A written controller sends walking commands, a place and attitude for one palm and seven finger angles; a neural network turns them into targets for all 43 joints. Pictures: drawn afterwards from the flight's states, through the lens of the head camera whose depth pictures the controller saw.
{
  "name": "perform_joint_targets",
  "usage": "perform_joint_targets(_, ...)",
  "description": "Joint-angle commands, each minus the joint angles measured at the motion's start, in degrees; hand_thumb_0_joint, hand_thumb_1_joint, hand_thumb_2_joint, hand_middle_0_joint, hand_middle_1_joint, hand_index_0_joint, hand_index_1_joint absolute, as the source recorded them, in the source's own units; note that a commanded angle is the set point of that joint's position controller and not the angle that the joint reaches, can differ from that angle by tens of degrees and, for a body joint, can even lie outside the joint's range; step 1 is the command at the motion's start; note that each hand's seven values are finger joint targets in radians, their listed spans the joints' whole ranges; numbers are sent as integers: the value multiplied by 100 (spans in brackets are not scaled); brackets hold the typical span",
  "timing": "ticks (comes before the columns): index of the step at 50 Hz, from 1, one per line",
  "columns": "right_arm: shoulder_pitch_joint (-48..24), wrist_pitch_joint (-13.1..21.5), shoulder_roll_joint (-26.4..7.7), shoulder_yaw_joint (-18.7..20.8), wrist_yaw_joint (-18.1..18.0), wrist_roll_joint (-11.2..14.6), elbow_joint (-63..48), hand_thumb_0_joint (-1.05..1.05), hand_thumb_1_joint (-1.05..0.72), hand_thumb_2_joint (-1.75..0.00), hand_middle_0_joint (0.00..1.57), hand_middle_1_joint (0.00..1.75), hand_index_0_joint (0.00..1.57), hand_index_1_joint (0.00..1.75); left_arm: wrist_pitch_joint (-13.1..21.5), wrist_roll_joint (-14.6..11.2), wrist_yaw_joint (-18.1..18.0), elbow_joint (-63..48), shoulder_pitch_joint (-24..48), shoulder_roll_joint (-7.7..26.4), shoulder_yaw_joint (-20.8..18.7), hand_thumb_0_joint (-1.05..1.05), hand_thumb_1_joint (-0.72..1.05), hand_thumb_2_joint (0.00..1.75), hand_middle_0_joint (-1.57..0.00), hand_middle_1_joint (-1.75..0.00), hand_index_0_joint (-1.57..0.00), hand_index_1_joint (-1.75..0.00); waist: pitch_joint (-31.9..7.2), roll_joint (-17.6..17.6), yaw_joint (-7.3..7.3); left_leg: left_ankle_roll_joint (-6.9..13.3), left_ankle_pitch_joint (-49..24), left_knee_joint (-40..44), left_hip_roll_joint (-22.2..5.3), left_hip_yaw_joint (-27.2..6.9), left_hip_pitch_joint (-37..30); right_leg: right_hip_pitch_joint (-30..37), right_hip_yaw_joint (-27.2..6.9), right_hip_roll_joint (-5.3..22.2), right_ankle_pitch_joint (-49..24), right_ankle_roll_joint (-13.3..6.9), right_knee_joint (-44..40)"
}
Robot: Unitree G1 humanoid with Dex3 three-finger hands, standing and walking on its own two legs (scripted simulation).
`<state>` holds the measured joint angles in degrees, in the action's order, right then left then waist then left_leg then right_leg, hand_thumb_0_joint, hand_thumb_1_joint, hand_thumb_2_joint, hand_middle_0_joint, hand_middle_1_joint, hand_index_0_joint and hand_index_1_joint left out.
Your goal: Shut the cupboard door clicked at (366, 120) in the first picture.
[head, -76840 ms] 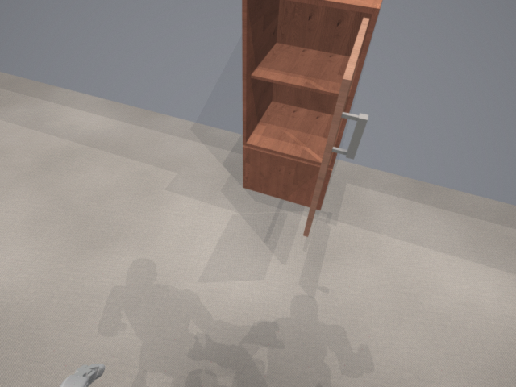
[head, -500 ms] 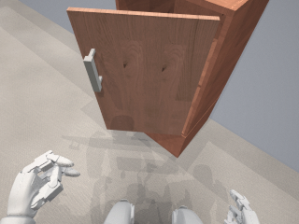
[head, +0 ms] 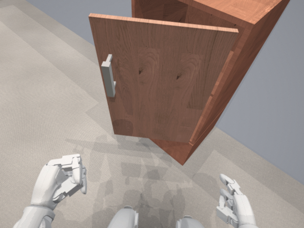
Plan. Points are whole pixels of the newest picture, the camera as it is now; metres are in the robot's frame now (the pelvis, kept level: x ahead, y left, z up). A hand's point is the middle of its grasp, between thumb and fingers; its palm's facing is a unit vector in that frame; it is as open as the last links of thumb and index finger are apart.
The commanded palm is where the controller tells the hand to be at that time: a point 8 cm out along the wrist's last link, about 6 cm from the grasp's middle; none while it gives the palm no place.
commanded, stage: raise the hand and make a fist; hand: left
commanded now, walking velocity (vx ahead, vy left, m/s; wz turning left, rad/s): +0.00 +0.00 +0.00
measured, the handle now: (110, 76) +0.54 +0.18 +0.06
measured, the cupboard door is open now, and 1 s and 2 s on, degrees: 36 36 36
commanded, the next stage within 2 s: bring the fist close to the handle in 0.52 s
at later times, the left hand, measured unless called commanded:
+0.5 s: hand (88, 167) +0.24 +0.17 +0.07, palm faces -0.01 -1.00 -0.04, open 3.1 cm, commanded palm +0.21 +0.22 +0.07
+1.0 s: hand (106, 142) +0.31 +0.15 +0.06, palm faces -0.08 -1.00 -0.03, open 3.1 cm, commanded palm +0.29 +0.20 +0.07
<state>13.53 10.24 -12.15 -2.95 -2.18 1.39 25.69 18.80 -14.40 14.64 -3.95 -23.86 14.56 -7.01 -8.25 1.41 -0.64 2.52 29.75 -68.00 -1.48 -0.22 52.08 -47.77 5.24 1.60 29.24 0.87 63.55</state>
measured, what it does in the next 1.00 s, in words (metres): stands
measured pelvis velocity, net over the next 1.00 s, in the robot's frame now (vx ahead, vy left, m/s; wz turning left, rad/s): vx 0.00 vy -0.03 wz -0.01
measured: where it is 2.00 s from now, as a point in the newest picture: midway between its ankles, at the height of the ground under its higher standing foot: outside the picture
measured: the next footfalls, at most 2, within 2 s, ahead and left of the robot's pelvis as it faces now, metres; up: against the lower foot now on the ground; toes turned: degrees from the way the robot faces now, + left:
none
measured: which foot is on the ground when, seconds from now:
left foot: down 0.00-1.00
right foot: down 0.00-1.00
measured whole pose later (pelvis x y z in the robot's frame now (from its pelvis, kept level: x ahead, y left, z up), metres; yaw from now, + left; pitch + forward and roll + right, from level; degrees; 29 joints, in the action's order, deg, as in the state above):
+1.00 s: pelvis +0.00 -0.03 +0.00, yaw +0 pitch +15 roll -2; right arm 14.3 8.0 -14.1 -1.6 -3.0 2.0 30.9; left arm 16.3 -14.9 14.7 12.0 -1.6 15.5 -9.4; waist -7.9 1.9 1.8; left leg 0.3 28.9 -66.1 -2.6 -0.3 52.1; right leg -49.2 5.0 0.4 29.4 -1.2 63.8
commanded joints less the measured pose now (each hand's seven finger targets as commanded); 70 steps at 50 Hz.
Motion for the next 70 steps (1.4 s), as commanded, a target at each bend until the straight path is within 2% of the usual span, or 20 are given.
perform_joint_targets(1,-100,301,-912,478,-108,-7,-806,0,-90,-90,20,30,20,30,588,-221,-9,-1604,616,807,-696,0,90,90,-130,-150,-130,-150,-1246,579,-10,-276,-982,1544,65,-598,-1399,371,-8,-343,-772,-330,-660)
perform_joint_targets(3,-94,299,-903,481,-88,-21,-745,0,-90,-90,20,30,20,30,604,-267,-70,-1602,479,888,-844,0,90,90,-130,-150,-130,-150,-1388,598,-56,-276,-1347,1472,68,-558,-1466,510,-27,-368,-990,-334,-661)
perform_joint_targets(6,-78,251,-899,491,-50,0,-717,0,-90,-90,20,30,20,30,500,-252,-55,-1419,343,556,-525,0,90,90,-130,-150,-130,-150,-1252,582,38,-290,-1526,1488,58,-507,-1482,523,18,-350,-1111,-299,-716)
perform_joint_targets(11,-38,148,-974,559,-48,43,-726,0,-90,-90,20,30,20,30,124,-216,136,-821,147,434,-374,0,90,90,-130,-150,-130,-150,-932,69,129,-228,-1431,1420,91,-381,-1109,639,-12,-325,-1205,-254,-858)
perform_joint_targets(18,-89,179,-893,554,-90,-22,-711,0,-90,-90,20,30,20,30,698,-332,-67,-1417,527,856,-849,0,90,90,-130,-150,-130,-150,-1268,225,-12,-200,-1661,1225,125,-275,-1125,808,-172,-322,-1416,-297,-737)
perform_joint_targets(21,-77,185,-875,551,-53,-16,-647,0,-90,-90,20,30,20,30,848,-299,-86,-1302,382,600,-624,0,90,90,-130,-150,-130,-150,-1294,452,26,-217,-1717,1189,123,-238,-1166,717,-173,-300,-1463,-291,-681)
perform_joint_targets(27,-80,93,-945,602,-63,49,-692,0,-90,-90,20,30,20,30,466,-271,142,-855,202,497,-414,0,90,90,-130,-150,-130,-150,-1110,-1,140,-155,-1357,1152,149,-152,-878,823,-323,-255,-1245,-211,-955)
perform_joint_targets(31,-127,63,-905,573,-117,30,-731,0,-90,-90,20,30,20,30,498,-356,132,-1023,458,691,-660,0,90,90,-130,-150,-130,-150,-1172,-132,103,-139,-1306,1061,168,-129,-758,979,-463,-214,-1127,-197,-1017)
perform_joint_targets(33,-132,79,-910,544,-152,2,-646,0,-90,-90,20,30,20,30,706,-357,19,-1205,999,904,-820,0,90,90,-130,-150,-130,-150,-1140,12,149,-130,-1271,988,144,-146,-751,843,-485,-246,-1051,-216,-965)
perform_joint_targets(38,-144,177,-936,492,-163,17,-362,0,-90,-90,20,30,20,30,907,-242,-42,-560,2347,775,-596,0,90,90,-130,-150,-130,-150,-889,219,357,-135,-718,910,114,-205,-589,263,-519,-262,-274,-239,-969)
perform_joint_targets(40,-149,205,-967,492,-157,47,-344,0,-90,-90,20,30,20,30,751,-210,55,-253,2481,622,-355,0,90,90,-130,-150,-130,-150,-1049,320,356,-127,-693,986,133,-192,-701,334,-524,-231,-312,-231,-1031)
perform_joint_targets(44,-43,122,-1041,500,-173,87,-341,0,-90,-90,20,30,20,30,241,-170,148,298,2687,919,-591,0,90,90,-130,-150,-130,-150,-1425,92,255,-104,-972,1116,129,-151,-753,784,-562,-200,-670,-197,-1120)
perform_joint_targets(47,-76,75,-1007,493,-155,68,-339,0,-90,-90,20,30,20,30,140,-203,14,252,3181,996,-766,0,90,90,-130,-150,-130,-150,-1708,230,156,-121,-1269,1222,141,-143,-971,1018,-500,-197,-1097,-199,-1046)
perform_joint_targets(48,-48,47,-1019,497,-159,51,-327,0,-90,-90,20,30,20,30,139,-220,-70,348,3128,1194,-1018,0,90,90,-130,-150,-130,-150,-1751,153,95,-128,-1380,1237,126,-151,-985,1105,-471,-220,-1222,-214,-1015)
perform_joint_targets(51,-24,1,-953,484,-107,38,-237,0,-90,-90,20,30,20,30,306,-174,-272,639,3553,867,-813,0,90,90,-130,-150,-130,-150,-1564,62,187,-145,-1457,1284,121,-112,-1037,1002,-425,-218,-1388,-188,-1018)
perform_joint_targets(57,175,-119,-1072,538,-25,27,-10,0,-90,-90,20,30,20,30,450,126,-304,1743,4345,773,-552,0,90,90,-130,-150,-130,-150,-1194,-98,366,-152,-1179,1317,93,-120,-936,609,-395,-213,-1153,-199,-1056)
perform_joint_targets(60,217,-191,-1094,570,-16,29,-14,0,-90,-90,20,30,20,30,494,116,-217,1758,4661,938,-685,0,90,90,-130,-150,-130,-150,-1634,60,287,-149,-1471,1336,105,-97,-1137,847,-421,-198,-1477,-219,-1014)
perform_joint_targets(64,247,-253,-1077,574,-41,17,98,0,-90,-90,20,30,20,30,697,85,-279,1696,5488,1176,-875,0,90,90,-130,-150,-130,-150,-2051,191,321,-156,-1750,1307,76,-119,-1404,926,-432,-215,-1742,-216,-933)
perform_joint_targets(67,316,-259,-1070,583,-20,3,236,0,-90,-90,20,30,20,30,825,133,-398,1956,5871,1015,-763,0,90,90,-130,-150,-130,-150,-2054,390,373,-205,-1938,1304,39,-184,-1672,625,-348,-237,-1768,-233,-878)
perform_joint_targets(70,439,-328,-1096,589,11,-15,367,0,-90,-90,20,30,20,30,777,280,-462,2671,6221,925,-646,0,90,90,-130,-150,-130,-150,-1808,179,501,-203,-1800,1299,31,-214,-1504,449,-313,-244,-1672,-217,-894)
